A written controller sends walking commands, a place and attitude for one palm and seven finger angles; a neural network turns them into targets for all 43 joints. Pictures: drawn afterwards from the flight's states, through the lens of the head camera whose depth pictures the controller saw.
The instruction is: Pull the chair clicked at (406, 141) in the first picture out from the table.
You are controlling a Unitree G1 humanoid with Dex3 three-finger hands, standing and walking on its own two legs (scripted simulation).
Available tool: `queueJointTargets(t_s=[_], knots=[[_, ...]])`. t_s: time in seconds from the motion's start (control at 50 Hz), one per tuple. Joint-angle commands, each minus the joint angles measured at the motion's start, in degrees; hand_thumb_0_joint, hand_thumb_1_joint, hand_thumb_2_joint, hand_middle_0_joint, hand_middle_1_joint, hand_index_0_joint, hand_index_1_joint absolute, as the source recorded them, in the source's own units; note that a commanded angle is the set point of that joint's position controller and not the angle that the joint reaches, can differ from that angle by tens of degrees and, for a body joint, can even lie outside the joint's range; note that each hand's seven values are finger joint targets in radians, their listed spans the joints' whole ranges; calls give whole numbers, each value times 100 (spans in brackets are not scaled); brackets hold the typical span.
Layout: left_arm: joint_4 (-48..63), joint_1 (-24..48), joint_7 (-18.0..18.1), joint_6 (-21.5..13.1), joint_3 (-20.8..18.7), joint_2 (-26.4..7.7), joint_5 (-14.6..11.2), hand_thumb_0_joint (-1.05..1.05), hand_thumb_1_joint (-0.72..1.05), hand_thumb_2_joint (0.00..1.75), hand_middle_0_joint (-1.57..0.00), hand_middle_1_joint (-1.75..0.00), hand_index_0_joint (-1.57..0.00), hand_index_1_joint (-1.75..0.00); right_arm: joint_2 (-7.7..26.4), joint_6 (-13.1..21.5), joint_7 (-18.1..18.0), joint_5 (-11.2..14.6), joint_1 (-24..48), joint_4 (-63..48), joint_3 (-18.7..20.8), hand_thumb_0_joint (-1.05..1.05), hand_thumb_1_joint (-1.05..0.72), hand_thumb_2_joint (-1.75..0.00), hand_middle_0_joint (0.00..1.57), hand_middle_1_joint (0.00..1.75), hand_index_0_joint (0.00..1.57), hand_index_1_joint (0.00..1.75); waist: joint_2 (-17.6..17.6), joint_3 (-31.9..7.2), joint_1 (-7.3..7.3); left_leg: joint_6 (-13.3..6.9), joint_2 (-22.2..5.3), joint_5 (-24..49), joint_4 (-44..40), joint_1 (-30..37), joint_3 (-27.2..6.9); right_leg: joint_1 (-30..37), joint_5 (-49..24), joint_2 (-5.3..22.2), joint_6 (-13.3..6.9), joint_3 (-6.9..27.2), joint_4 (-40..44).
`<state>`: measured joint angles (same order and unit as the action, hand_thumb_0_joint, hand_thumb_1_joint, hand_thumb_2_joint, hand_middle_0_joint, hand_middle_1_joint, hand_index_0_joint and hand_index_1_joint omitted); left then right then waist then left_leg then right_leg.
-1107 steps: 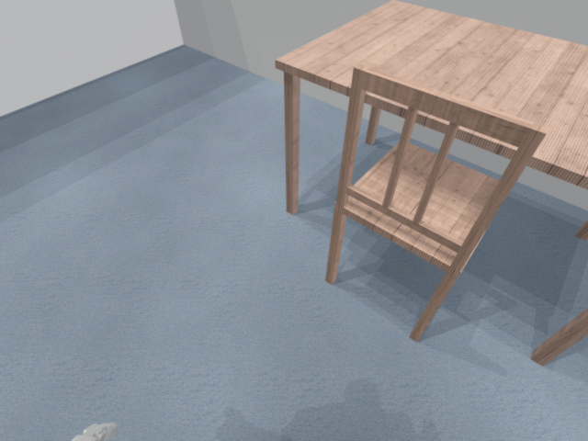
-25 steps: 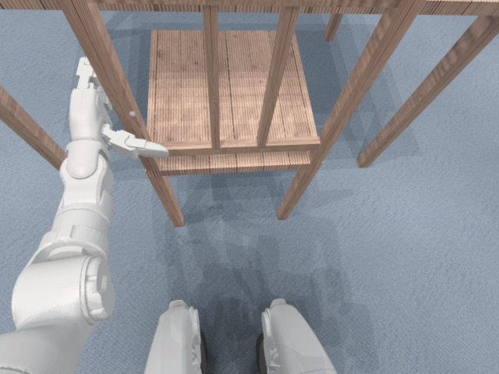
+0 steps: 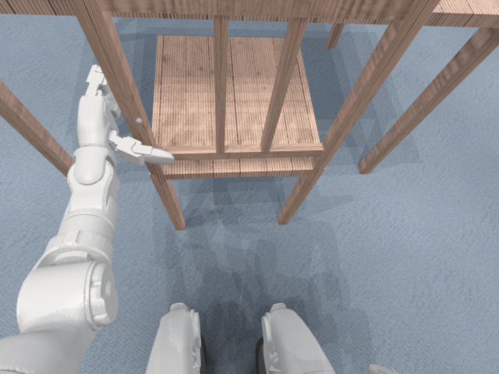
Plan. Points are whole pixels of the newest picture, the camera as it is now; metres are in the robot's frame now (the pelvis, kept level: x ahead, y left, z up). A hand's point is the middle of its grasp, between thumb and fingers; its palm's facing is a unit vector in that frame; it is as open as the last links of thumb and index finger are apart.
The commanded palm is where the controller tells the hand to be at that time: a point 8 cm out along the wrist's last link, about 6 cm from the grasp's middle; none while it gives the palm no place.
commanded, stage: hook a spindle and tug to test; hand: left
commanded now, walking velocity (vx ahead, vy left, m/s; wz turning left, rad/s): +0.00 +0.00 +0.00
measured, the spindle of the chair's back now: (220, 98) +0.53 +0.02 +0.05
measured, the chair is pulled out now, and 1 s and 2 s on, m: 0.00 0.01 0.09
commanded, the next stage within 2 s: step backward, pulling the chair out in 1.24 s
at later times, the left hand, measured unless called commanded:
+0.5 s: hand (139, 121) +0.50 +0.14 +0.04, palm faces +0.02 -1.00 -0.04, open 7.7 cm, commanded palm +0.47 +0.18 +0.04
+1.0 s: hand (145, 132) +0.48 +0.13 +0.04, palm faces +0.03 -1.00 -0.03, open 6.1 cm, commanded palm +0.44 +0.18 +0.04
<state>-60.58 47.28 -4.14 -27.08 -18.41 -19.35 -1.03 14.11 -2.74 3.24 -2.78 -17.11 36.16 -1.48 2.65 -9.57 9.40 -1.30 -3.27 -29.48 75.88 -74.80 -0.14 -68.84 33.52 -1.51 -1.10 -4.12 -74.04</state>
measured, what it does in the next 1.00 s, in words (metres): stands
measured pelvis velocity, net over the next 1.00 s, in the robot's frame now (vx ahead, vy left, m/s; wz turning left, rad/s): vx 0.01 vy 0.00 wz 0.00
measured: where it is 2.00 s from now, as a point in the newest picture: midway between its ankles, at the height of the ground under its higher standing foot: outside the picture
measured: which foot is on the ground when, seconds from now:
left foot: down 0.00-1.00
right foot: down 0.00-1.00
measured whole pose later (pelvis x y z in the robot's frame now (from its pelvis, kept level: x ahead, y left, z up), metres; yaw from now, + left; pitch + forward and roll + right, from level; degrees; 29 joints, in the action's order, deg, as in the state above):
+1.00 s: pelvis +0.01 +0.00 +0.01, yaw +0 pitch +27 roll -2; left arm -49.9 36.8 -2.2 -26.7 -16.0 -15.0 -3.4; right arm 13.6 -1.8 3.6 -2.2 -17.0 35.6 -0.6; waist 2.5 -9.7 8.3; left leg -1.0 -3.3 -29.8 73.1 -70.2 1.0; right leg -65.1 33.7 -1.7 -1.2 -2.8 -71.9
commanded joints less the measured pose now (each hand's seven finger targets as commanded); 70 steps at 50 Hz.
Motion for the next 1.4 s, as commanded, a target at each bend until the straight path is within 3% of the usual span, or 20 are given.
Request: queueJointTargets(t_s=[0.0, 0.1, 0.14, 0.16, 0.22, 0.44, 0.52, 0.56, 0.62, 0.74, 0.92, 0.96, 1.0, 1.12, 1.24, 1.28, 1.32, 1.34, 1.36, 1.38], knots=[[1379, 2347, 6, -495, -91, -1020, -103, 0, -50, 30, -31, -85, -31, -85, 968, 106, -52, -22, -891, -252, 389, 0, -90, -90, 20, 30, 20, 30, 606, -3154, 130, -29, 204, 2204, -589, 2928, -339, 927, -2121, -108, -70, 264, 965], [1203, 2163, -35, -378, -61, -962, -135, 0, -28, 40, -39, -112, -39, -112, 998, 85, -50, 6, -906, -230, 411, 0, -90, -90, 20, 30, 20, 30, 465, -3037, 129, -21, 184, 2111, -621, 2902, -358, 857, -2010, -115, -70, 237, 999], [1281, 2413, -50, -369, 154, -716, -156, 0, -16, 44, -43, -123, -43, -123, 968, 102, -56, 7, -901, -231, 400, 0, -90, -90, 20, 30, 20, 30, 579, -2948, 216, -34, 187, 2100, -641, 2967, -384, 722, -1967, -112, -74, 221, 1000], [1278, 2346, -23, -374, -75, -971, -159, 0, -11, 47, -45, -129, -45, -129, 1002, 100, -58, 2, -914, -207, 406, 0, -90, -90, 20, 30, 20, 30, 570, -2994, 129, -17, 180, 2090, -642, 2963, -391, 767, -1925, -114, -80, 208, 998], [1203, 2284, -5, -377, -108, -998, -171, 0, 6, 54, -50, -145, -50, -145, 975, 107, -67, -4, -878, -216, 383, 0, -90, -90, 20, 30, 20, 30, 341, -2909, 163, -51, 208, 1941, -608, 2643, -310, 970, -1960, -117, -52, 274, 1036], [1562, 2129, 23, -449, 10, -868, -165, 0, 68, 80, -50, -145, -50, -145, 982, 143, -34, 0, -869, -295, 407, 0, -90, -90, 20, 30, 20, 30, 713, -3224, 76, 7, 178, 2286, -689, 3185, -408, 819, -2031, -121, -97, 205, 967], [1676, 1942, 70, -435, -160, -1025, -197, 0, 90, 90, -50, -145, -50, -145, 973, 139, -32, -3, -881, -276, 408, 0, -90, -90, 20, 30, 20, 30, 441, -3184, 26, -8, 190, 2270, -698, 2948, -340, 1161, -2226, -123, -70, 256, 1018], [1824, 1967, 68, -475, -50, -934, -171, 0, 90, 90, -50, -145, -50, -145, 969, 158, -27, 3, -854, -298, 404, 0, -90, -90, 20, 30, 20, 30, 678, -3215, 25, 21, 175, 2368, -739, 3172, -384, 1001, -2196, -118, -85, 225, 981], [1772, 1583, 116, -434, -31, -792, -209, 0, 90, 90, -50, -145, -50, -145, 955, 158, -16, 14, -850, -306, 433, 0, -90, -90, 20, 30, 20, 30, 408, -3055, 8, 13, 185, 2327, -779, 3077, -332, 1135, -2247, -128, -74, 239, 1068], [2044, 1486, 158, -522, 124, -650, -142, 0, 90, 90, -50, -145, -50, -145, 916, 191, -5, 10, -825, -340, 434, 0, -90, -90, 20, 30, 20, 30, 578, -3049, -30, 22, 188, 2440, -802, 3228, -322, 1095, -2314, -112, -91, 243, 1024], [2338, 687, 111, -458, 227, -471, -241, 0, 90, 90, -50, -145, -50, -145, 879, 215, -6, 54, -718, -414, 464, 0, -90, -90, 20, 30, 20, 30, 285, -3005, -141, 0, 218, 2520, -840, 3098, -207, 1545, -2687, -90, -67, 316, 1104], [2440, 560, 91, -463, 118, -625, -253, 0, 90, 90, -50, -145, -50, -145, 889, 231, -22, 70, -700, -429, 463, 0, -90, -90, 20, 30, 20, 30, 374, -3052, -205, 7, 222, 2633, -830, 3108, -188, 1623, -2835, -73, -74, 337, 1062], [2501, 630, 61, -459, 204, -541, -272, 0, 90, 90, -50, -145, -50, -145, 862, 241, -36, 80, -670, -424, 461, 0, -90, -90, 20, 30, 20, 30, 212, -2960, -150, -7, 226, 2550, -808, 2993, -168, 1684, -2866, -63, -55, 357, 1075], [2788, 138, -15, -446, 270, -441, -380, 0, 90, 90, -50, -145, -50, -145, 839, 305, -41, 104, -578, -493, 463, 0, -90, -90, 20, 30, 20, 30, 280, -2991, -275, -3, 255, 2608, -839, 3018, -120, 1903, -3051, -45, -60, 392, 1097], [2836, 560, -18, -496, 294, -510, -356, 0, 90, 90, -50, -145, -50, -145, 860, 372, -110, 116, -528, -435, 467, 0, -90, -90, 20, 30, 20, 30, 316, -2902, -168, -21, 259, 2462, -761, 2966, -131, 1699, -2885, -32, -56, 407, 1051], [2634, 475, -50, -455, 451, -287, -349, 0, 90, 90, -50, -145, -50, -145, 837, 382, -101, 118, -511, -405, 456, 0, -90, -90, 20, 30, 20, 30, 324, -2813, -138, 2, 253, 2445, -782, 3048, -167, 1556, -2754, -35, -59, 356, 1072], [2881, 886, -40, -493, 342, -523, -358, 0, 90, 90, -50, -145, -50, -145, 873, 397, -135, 123, -499, -409, 463, 0, -90, -90, 20, 30, 20, 30, 325, -2978, -130, -9, 254, 2392, -772, 3065, -167, 1649, -2753, -36, -51, 410, 1094], [3576, 1454, 449, 274, 415, -1467, 116, 0, 90, 90, -50, -145, -50, -145, 663, -19, -269, 525, -740, -930, 367, 0, -90, -90, 20, 30, 20, 30, 719, -4163, -448, -110, 182, 2531, -1803, 4935, 26, 3994, -3182, 380, -101, 959, 2250], [4474, 1914, 652, 577, 497, -1566, 73, 0, 90, 90, -50, -145, -50, -145, 692, -82, -436, 617, -812, -1063, 462, 0, -90, -90, 20, 30, 20, 30, 988, -4362, -426, -128, 213, 2853, -2138, 5484, 69, 4636, -4254, 376, -40, 922, 2537], [4055, 1346, 802, 945, 499, -1456, 116, 0, 90, 90, -50, -145, -50, -145, 693, -150, -541, 640, -653, -1047, 459, 0, -90, -90, 20, 30, 20, 30, 983, -4050, -411, -105, 224, 3055, -2256, 5471, 56, 4550, -4479, 393, -30, 849, 2600]])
